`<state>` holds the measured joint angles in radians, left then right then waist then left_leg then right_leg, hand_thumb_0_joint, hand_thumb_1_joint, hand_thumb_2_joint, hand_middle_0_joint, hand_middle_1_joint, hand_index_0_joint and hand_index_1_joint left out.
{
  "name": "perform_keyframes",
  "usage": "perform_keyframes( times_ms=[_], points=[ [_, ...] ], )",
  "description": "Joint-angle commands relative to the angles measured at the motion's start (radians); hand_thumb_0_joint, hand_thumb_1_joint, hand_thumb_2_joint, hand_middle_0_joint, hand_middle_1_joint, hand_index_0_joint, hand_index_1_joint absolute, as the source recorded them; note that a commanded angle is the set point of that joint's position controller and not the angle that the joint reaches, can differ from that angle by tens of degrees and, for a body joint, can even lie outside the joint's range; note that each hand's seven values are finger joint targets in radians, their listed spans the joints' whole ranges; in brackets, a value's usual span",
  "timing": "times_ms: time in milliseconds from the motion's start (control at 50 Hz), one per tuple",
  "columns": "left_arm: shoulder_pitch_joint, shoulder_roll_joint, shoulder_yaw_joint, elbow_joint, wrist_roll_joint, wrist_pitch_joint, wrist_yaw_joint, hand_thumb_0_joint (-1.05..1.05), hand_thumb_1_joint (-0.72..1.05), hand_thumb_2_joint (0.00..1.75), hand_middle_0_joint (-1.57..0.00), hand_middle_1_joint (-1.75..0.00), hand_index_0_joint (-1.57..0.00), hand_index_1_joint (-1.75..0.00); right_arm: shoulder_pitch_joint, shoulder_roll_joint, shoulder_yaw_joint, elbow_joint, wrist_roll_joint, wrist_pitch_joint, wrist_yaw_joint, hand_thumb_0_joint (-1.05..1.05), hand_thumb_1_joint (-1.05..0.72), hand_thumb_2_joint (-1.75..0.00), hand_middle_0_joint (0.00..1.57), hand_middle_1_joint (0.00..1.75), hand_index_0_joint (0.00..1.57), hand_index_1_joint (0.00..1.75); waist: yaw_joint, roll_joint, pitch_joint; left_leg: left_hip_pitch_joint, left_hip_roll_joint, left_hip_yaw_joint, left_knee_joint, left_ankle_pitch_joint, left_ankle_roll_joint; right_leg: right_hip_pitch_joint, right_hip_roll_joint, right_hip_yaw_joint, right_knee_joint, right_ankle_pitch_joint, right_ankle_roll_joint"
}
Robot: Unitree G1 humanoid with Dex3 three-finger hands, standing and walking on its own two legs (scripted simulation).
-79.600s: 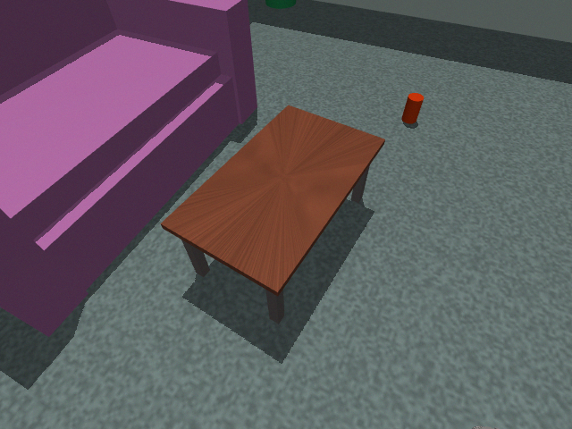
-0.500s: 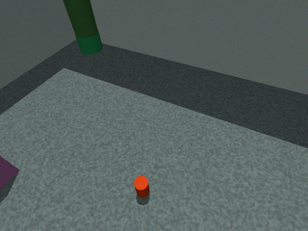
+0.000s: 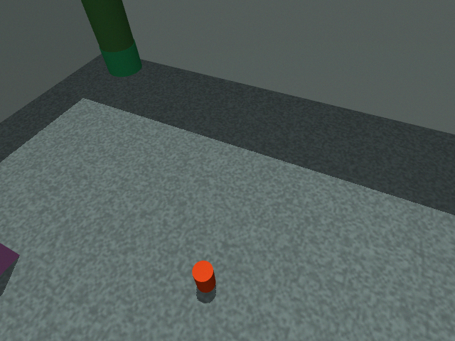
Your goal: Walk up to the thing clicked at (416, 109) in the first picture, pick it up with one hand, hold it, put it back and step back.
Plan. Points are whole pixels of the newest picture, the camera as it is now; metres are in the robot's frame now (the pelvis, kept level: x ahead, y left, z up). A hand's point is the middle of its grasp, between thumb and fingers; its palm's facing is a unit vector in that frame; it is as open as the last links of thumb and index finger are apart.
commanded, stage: stand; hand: left
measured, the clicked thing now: (204, 277) +0.44 +0.14 -0.71
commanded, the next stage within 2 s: step back in 0.68 s
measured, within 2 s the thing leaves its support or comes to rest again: neither
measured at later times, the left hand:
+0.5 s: hand out of the picture +0.09 +0.24 -0.15, palm faces -0.01 -0.94 -0.35, open 7.4 cm
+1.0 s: hand out of the picture +0.12 +0.30 -0.18, palm faces -0.01 -0.93 -0.38, open 7.4 cm
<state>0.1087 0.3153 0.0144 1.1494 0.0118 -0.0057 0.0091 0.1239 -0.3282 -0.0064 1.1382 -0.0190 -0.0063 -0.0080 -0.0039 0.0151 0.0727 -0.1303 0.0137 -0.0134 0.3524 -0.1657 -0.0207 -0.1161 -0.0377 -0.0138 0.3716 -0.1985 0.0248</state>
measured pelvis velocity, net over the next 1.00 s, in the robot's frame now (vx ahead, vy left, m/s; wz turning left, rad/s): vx -0.03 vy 0.03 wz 0.00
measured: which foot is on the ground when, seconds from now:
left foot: down 0.00-1.00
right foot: down 0.00-0.96, up 0.98-1.00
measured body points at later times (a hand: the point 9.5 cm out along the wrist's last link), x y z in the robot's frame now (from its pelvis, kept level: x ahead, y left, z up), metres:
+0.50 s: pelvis +0.02 -0.01 +0.00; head +0.03 -0.02 +0.45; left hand +0.09 +0.29 -0.13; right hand +0.08 -0.30 -0.14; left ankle +0.02 +0.13 -0.75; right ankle +0.00 -0.13 -0.75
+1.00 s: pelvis -0.03 +0.03 -0.03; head +0.04 +0.05 +0.42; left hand +0.12 +0.35 -0.15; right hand +0.04 -0.30 -0.14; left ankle -0.03 +0.13 -0.75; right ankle +0.00 -0.13 -0.73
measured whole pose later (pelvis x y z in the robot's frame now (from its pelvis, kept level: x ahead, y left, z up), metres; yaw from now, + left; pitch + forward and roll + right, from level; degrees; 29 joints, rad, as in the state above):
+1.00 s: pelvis -0.03 +0.03 -0.03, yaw +0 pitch -1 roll +0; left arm 0.00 0.40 0.07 0.93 0.00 0.06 0.03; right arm 0.12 -0.39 -0.06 0.97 -0.02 0.03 0.01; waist -0.02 -0.05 0.19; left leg -0.29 -0.05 0.00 0.66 -0.35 0.04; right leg -0.38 -0.02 0.09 0.77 -0.45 -0.01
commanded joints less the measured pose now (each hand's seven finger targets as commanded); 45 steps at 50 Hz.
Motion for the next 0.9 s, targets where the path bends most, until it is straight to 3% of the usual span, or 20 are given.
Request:
perform_keyframes(
  times_ms=[0, 100, 280, 320, 340, 520, 640, 660, 700, 720, 740, 780, 800, 840, 880],
  points=[
    [-0.029, 0.217, 0.038, -0.05, 0.001, -0.02, 0.01, 0.0, 0.9, 0.9, -0.2, -0.3, -0.2, -0.3, -0.031, -0.198, -0.038, -0.044, 0.004, -0.017, -0.01, 0.0, -0.9, -0.9, 0.2, 0.3, 0.2, 0.3, 0.007, -0.022, -0.067, 0.01, 0.101, -0.079, -0.072, 0.106, 0.028, 0.006, -0.089, 0.071, -0.078, 0.093, -0.03],
    [-0.035, 0.215, 0.039, -0.055, 0.002, -0.021, 0.009, 0.0, 0.9, 0.9, -0.2, -0.3, -0.2, -0.3, -0.035, -0.206, -0.038, -0.044, 0.003, -0.019, -0.01, 0.0, -0.9, -0.9, 0.2, 0.3, 0.2, 0.3, 0.006, -0.009, -0.089, 0.029, 0.105, -0.068, -0.065, 0.137, 0.028, 0.023, -0.096, 0.074, -0.077, 0.147, -0.03],
    [-0.043, 0.223, 0.038, -0.057, 0.002, -0.022, 0.008, 0.0, 0.9, 0.9, -0.2, -0.3, -0.2, -0.3, -0.047, -0.201, -0.039, -0.041, 0.004, -0.017, -0.007, 0.0, -0.9, -0.9, 0.2, 0.3, 0.2, 0.3, 0.002, -0.025, -0.075, 0.021, 0.107, -0.068, -0.077, 0.116, 0.021, 0.014, -0.091, 0.072, -0.092, 0.117, -0.031],
    [-0.042, 0.222, 0.038, -0.061, 0.002, -0.024, 0.008, 0.0, 0.9, 0.9, -0.2, -0.3, -0.2, -0.3, -0.047, -0.21, -0.041, -0.042, 0.004, -0.017, -0.006, 0.0, -0.9, -0.9, 0.2, 0.3, 0.2, 0.3, 0.002, -0.016, -0.094, 0.035, 0.11, -0.065, -0.068, 0.121, 0.025, 0.024, -0.096, 0.077, -0.093, 0.133, -0.031],
    [-0.041, 0.221, 0.038, -0.064, 0.003, -0.026, 0.009, 0.0, 0.9, 0.9, -0.2, -0.3, -0.2, -0.3, -0.055, -0.214, -0.042, -0.046, 0.004, -0.019, -0.007, 0.0, -0.9, -0.9, 0.2, 0.3, 0.2, 0.3, 0.004, -0.009, -0.112, 0.05, 0.112, -0.062, -0.059, 0.16, 0.028, 0.034, -0.099, 0.076, -0.086, 0.19, -0.033],
    [-0.044, 0.227, 0.04, -0.064, 0.001, -0.024, 0.008, 0.0, 0.9, 0.9, -0.2, -0.3, -0.2, -0.3, -0.051, -0.209, -0.039, -0.046, 0.006, -0.017, -0.006, 0.0, -0.9, -0.9, 0.2, 0.3, 0.2, 0.3, 0.0, -0.022, -0.097, 0.05, 0.113, -0.062, -0.071, 0.147, 0.02, 0.02, -0.093, 0.073, -0.088, 0.167, -0.034],
    [-0.034, 0.222, 0.036, -0.066, 0.0, -0.026, 0.008, 0.0, 0.9, 0.9, -0.2, -0.3, -0.2, -0.3, -0.051, -0.214, -0.038, -0.046, 0.006, -0.016, -0.006, 0.0, -0.9, -0.9, 0.2, 0.3, 0.2, 0.3, 0.003, -0.028, -0.096, 0.055, 0.115, -0.057, -0.063, 0.179, 0.023, 0.03, -0.091, 0.069, -0.085, 0.213, -0.033],
    [-0.032, 0.309, 0.086, -0.086, -0.025, -0.013, 0.01, 0.0, 0.9, 0.9, -0.2, -0.3, -0.2, -0.3, -0.093, -0.263, -0.06, -0.079, 0.017, 0.001, -0.001, 0.0, -0.9, -0.9, 0.2, 0.3, 0.2, 0.3, 0.005, -0.051, 0.002, -0.029, 0.089, -0.053, 0.066, 0.291, 0.054, -0.04, -0.087, 0.092, -0.014, 0.38, -0.05],
    [-0.019, 0.314, 0.096, -0.125, -0.026, -0.008, 0.015, 0.0, 0.9, 0.9, -0.2, -0.3, -0.2, -0.3, -0.057, -0.236, -0.061, -0.11, 0.031, 0.014, 0.001, 0.0, -0.9, -0.9, 0.2, 0.3, 0.2, 0.3, -0.006, -0.068, -0.066, -0.048, 0.044, -0.013, 0.193, 0.261, 0.051, -0.015, -0.135, 0.121, 0.008, 0.49, -0.108],
    [-0.027, 0.323, 0.102, -0.143, -0.024, -0.004, 0.016, 0.0, 0.9, 0.9, -0.2, -0.3, -0.2, -0.3, -0.048, -0.231, -0.064, -0.122, 0.032, 0.022, 0.002, 0.0, -0.9, -0.9, 0.2, 0.3, 0.2, 0.3, -0.008, -0.091, -0.087, -0.061, 0.011, 0.0, 0.256, 0.196, 0.048, -0.035, -0.172, 0.157, -0.002, 0.481, -0.149],
    [-0.051, 0.333, 0.107, -0.171, -0.016, 0.0, 0.017, 0.0, 0.9, 0.9, -0.2, -0.3, -0.2, -0.3, -0.029, -0.232, -0.072, -0.133, 0.031, 0.031, 0.002, 0.0, -0.9, -0.9, 0.2, 0.3, 0.2, 0.3, -0.013, -0.131, -0.119, -0.081, -0.02, 0.006, 0.333, 0.073, 0.048, -0.03, -0.217, 0.188, -0.007, 0.474, -0.194],
    [-0.108, 0.334, 0.11, -0.229, 0.004, 0.006, 0.017, 0.0, 0.9, 0.9, -0.2, -0.3, -0.2, -0.3, 0.0, -0.236, -0.086, -0.162, 0.02, 0.047, 0.01, 0.0, -0.9, -0.9, 0.2, 0.3, 0.2, 0.3, -0.02, -0.199, -0.127, -0.113, -0.058, -0.024, 0.541, -0.325, 0.065, -0.118, -0.306, 0.243, -0.004, 0.449, -0.271],
    [-0.124, 0.333, 0.11, -0.248, 0.012, 0.009, 0.018, 0.0, 0.9, 0.9, -0.2, -0.3, -0.2, -0.3, 0.031, -0.222, -0.084, -0.171, 0.019, 0.053, 0.013, 0.0, -0.9, -0.9, 0.2, 0.3, 0.2, 0.3, -0.031, -0.213, -0.115, -0.127, -0.044, -0.052, 0.568, -0.361, 0.074, -0.147, -0.31, 0.223, 0.025, 0.439, -0.281],
    [-0.147, 0.317, 0.101, -0.278, 0.018, 0.014, 0.021, 0.0, 0.9, 0.9, -0.2, -0.3, -0.2, -0.3, 0.06, -0.229, -0.089, -0.19, 0.026, 0.051, 0.017, 0.0, -0.9, -0.9, 0.2, 0.3, 0.2, 0.3, -0.04, -0.225, -0.109, -0.16, -0.022, -0.052, 0.487, -0.303, 0.075, -0.122, -0.272, 0.191, 0.094, 0.458, -0.245],
    [-0.141, 0.299, 0.092, -0.292, 0.008, 0.028, 0.021, 0.0, 0.9, 0.9, -0.2, -0.3, -0.2, -0.3, 0.085, -0.226, -0.093, -0.187, 0.015, 0.037, 0.013, 0.0, -0.9, -0.9, 0.2, 0.3, 0.2, 0.3, -0.042, -0.175, -0.124, -0.134, -0.025, -0.002, 0.235, -0.126, 0.062, -0.08, -0.204, 0.139, 0.206, 0.396, -0.183]
  ],
)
